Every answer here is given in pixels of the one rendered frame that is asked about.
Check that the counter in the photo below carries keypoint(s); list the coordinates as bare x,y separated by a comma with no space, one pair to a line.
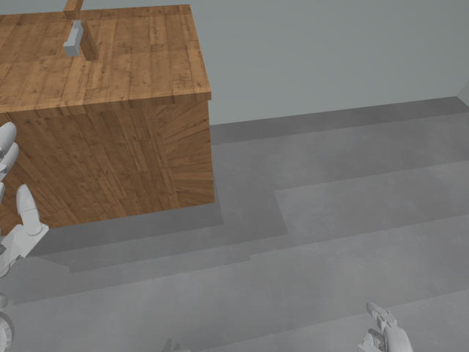
120,130

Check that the tap lever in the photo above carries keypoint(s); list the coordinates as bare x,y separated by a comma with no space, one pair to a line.
72,44

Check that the robot left hand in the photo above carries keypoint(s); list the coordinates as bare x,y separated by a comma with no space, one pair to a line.
23,239

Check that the left robot forearm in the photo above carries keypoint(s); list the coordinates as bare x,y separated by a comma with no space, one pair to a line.
6,326

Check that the robot right hand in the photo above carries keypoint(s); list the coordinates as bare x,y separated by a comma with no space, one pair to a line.
393,339

